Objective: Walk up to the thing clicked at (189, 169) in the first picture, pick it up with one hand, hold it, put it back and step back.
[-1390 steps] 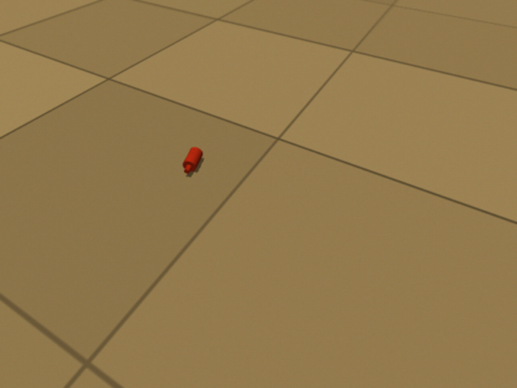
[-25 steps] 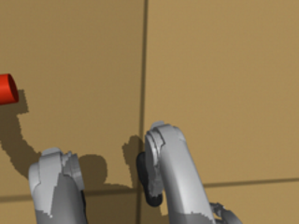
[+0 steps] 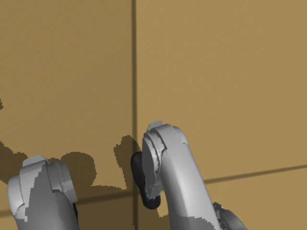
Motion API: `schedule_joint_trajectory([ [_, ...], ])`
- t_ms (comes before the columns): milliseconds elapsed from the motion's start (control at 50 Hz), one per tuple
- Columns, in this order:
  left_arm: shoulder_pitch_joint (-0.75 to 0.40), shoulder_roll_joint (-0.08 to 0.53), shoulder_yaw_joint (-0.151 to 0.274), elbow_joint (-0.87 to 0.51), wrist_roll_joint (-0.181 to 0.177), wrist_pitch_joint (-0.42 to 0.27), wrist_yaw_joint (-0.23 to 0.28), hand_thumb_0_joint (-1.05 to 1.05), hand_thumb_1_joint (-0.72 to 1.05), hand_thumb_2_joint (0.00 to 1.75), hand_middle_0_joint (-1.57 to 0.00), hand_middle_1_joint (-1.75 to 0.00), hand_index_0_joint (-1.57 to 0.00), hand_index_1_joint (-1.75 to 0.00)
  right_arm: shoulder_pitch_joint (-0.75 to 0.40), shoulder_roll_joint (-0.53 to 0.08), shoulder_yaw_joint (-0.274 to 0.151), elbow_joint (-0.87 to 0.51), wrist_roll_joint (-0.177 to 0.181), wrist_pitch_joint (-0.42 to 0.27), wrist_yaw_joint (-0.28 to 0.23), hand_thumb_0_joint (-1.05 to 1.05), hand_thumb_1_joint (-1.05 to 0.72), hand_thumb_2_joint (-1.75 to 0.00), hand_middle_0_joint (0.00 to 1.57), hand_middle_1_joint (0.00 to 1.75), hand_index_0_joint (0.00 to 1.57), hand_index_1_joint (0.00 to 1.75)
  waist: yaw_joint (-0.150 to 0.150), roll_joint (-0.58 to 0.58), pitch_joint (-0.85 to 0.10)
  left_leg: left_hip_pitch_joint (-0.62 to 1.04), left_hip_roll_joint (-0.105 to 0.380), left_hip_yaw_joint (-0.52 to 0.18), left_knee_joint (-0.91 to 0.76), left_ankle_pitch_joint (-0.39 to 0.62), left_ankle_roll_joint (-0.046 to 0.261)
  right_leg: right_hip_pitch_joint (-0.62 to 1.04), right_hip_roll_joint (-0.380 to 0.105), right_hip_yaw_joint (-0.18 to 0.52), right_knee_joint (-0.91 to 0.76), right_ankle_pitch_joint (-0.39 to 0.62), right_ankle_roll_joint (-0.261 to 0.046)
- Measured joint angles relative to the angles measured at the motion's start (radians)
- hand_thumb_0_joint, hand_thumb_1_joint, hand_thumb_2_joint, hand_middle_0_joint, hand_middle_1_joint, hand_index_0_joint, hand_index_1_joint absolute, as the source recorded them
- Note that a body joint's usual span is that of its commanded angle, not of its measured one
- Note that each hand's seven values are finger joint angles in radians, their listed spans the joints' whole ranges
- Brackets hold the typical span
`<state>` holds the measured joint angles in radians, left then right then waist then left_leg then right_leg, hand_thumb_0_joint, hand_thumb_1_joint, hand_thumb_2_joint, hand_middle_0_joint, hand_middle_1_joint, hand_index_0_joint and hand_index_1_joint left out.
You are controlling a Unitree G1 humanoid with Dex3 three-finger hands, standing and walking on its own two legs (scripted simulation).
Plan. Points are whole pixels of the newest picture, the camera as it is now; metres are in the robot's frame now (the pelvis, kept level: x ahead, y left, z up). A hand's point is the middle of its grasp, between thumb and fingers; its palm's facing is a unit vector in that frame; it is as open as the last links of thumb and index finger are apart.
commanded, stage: rest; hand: left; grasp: from above
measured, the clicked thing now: out of the picture +0.47 +0.34 -0.26
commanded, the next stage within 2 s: open in 0.50 s
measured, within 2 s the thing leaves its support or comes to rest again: rests again in 1.00 s
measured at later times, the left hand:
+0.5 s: hand out of the picture +0.47 +0.32 -0.24, palm faces -0.45 -0.11 -0.89, open 10.0 cm
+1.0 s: hand out of the picture +0.47 +0.33 -0.24, palm faces -0.44 -0.10 -0.89, open 10.8 cm
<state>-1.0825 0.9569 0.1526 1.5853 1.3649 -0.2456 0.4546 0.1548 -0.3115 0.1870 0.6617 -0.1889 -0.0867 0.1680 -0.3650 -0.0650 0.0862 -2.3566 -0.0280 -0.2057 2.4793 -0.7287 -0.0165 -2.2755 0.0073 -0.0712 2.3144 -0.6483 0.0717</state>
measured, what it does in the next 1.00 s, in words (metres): stands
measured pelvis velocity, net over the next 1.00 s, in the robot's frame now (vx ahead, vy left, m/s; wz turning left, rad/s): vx -0.01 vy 0.01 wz -0.06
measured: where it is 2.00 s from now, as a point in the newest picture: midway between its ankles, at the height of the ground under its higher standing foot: (111, 209)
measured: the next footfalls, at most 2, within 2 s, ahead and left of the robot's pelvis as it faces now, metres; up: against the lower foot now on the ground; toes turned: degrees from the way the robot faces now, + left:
none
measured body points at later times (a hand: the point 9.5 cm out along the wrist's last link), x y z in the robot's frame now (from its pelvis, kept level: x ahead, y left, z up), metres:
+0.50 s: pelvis -0.01 +0.01 -0.01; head +0.28 +0.12 +0.32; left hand +0.49 +0.33 -0.19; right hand +0.04 -0.26 -0.06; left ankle +0.06 +0.12 -0.29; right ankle +0.11 -0.14 -0.28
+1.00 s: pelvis -0.01 +0.01 -0.01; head +0.27 +0.13 +0.32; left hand +0.49 +0.33 -0.19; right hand +0.03 -0.26 -0.06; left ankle +0.06 +0.12 -0.29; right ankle +0.11 -0.14 -0.28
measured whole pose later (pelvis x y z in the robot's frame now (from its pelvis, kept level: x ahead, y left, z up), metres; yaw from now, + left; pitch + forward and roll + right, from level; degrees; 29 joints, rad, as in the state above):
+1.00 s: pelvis -0.01 +0.01 -0.01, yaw -3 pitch +29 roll -16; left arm -1.13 1.08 0.12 1.69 1.37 -0.25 0.51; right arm 0.14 -0.35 0.27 0.61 -0.22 -0.16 0.21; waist -0.40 -0.11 0.14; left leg -2.36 -0.02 -0.25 2.54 -0.72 0.00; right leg -2.26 0.03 -0.11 2.33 -0.61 0.06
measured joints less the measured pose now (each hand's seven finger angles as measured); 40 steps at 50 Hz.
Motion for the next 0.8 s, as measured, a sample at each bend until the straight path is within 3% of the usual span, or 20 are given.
schedule_joint_trajectory([
  [400, -0.023, 0.076, 0.014, 0.055, 0.014, -0.004, 0.042, -0.01, 0.07, 0.26, -0.79, -0.3, -0.8, -0.29, -0.018, -0.03, 0.046, -0.034, -0.024, -0.044, 0.022, 0.0, -0.9, -0.89, 0.21, 0.3, 0.2, 0.3, -0.023, -0.032, 0.049, -0.007, 0.002, -0.03, 0.046, 0.002, 0.009, 0.008, 0.013, -0.025, 0.015, 0.015, -0.005],
  [520, -0.032, 0.083, -0.008, 0.073, 0.005, 0.001, 0.045, -0.01, 0.07, 0.26, -0.78, -0.31, -0.79, -0.31, -0.017, -0.032, 0.058, -0.036, -0.025, -0.052, 0.029, 0.0, -0.9, -0.89, 0.21, 0.3, 0.2, 0.3, -0.025, -0.037, 0.049, -0.005, 0.005, -0.033, 0.051, 0.004, 0.013, 0.012, 0.017, -0.028, 0.014, 0.02, -0.005],
  [800, -0.03, 0.108, -0.012, 0.095, 0.009, -0.008, 0.041, -0.01, 0.05, 0.38, -0.69, -0.42, -0.7, -0.41, -0.01, -0.039, 0.083, -0.052, -0.029, -0.062, 0.034, 0.0, -0.9, -0.89, 0.21, 0.3, 0.2, 0.3, -0.033, -0.044, 0.06, -0.001, 0.01, -0.041, 0.061, 0.01, 0.019, 0.021, 0.025, -0.036, 0.011, 0.033, -0.005],
])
